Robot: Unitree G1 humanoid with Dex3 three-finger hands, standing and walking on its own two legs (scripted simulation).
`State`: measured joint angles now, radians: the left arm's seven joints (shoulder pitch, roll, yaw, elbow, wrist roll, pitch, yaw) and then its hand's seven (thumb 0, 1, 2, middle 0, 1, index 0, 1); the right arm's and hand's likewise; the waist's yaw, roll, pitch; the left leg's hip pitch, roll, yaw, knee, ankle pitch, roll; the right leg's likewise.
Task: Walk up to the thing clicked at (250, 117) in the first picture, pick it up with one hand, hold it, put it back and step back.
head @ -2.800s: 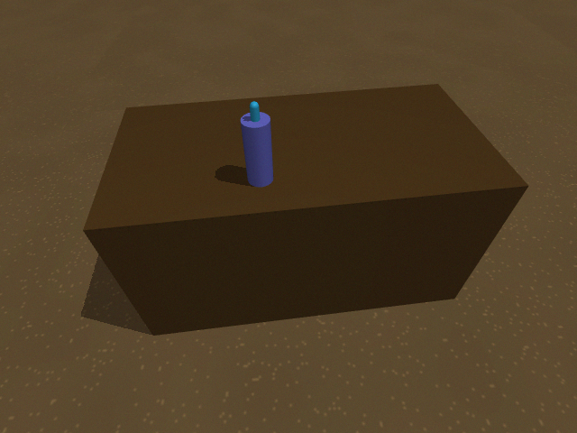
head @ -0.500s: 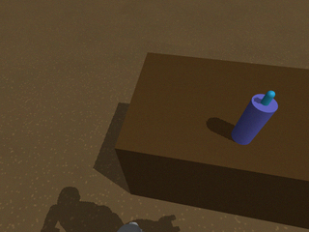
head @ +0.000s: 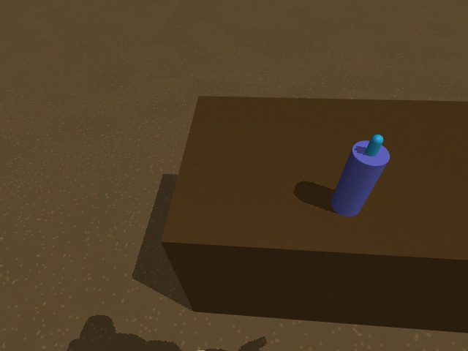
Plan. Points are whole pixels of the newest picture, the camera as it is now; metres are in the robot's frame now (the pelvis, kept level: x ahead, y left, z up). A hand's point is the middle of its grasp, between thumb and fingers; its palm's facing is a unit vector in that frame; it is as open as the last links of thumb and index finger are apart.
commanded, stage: walk up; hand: right
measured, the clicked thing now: (359, 175) +0.51 -0.25 -0.03
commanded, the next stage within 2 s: stand in 1.16 s
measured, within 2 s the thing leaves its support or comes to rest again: neither
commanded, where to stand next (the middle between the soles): +0.07 -0.03 m, yaw -1 degrees
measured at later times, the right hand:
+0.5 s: hand out of the picture +0.08 -0.27 -0.12, palm faces -0.01 +0.92 -0.38, open 7.4 cm
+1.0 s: hand out of the picture +0.11 -0.26 -0.12, palm faces +0.00 +0.93 -0.37, open 7.4 cm
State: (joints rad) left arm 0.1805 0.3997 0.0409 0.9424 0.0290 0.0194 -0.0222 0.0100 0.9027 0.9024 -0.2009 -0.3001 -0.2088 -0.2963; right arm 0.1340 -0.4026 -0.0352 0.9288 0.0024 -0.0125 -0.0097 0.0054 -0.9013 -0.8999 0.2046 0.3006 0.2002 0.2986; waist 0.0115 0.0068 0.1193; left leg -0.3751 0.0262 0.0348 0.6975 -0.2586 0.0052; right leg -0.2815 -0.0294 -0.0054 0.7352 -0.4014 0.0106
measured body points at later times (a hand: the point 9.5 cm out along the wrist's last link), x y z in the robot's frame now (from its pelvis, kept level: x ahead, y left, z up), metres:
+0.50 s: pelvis +0.01 -0.01 +0.02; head +0.03 +0.00 +0.47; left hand +0.11 +0.29 -0.11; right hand +0.08 -0.32 -0.10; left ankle +0.06 +0.12 -0.71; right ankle +0.00 -0.13 -0.71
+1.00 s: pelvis +0.02 +0.00 +0.03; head +0.04 +0.01 +0.48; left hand +0.10 +0.30 -0.11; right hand +0.11 -0.31 -0.09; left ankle +0.06 +0.12 -0.71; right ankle +0.00 -0.13 -0.71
